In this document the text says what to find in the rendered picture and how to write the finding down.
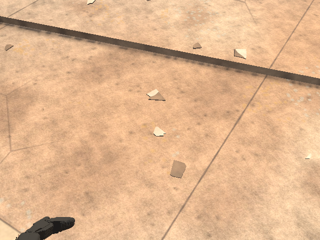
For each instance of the left robot hand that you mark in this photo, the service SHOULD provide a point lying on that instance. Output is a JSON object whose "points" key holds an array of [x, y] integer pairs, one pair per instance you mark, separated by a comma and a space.
{"points": [[47, 226]]}

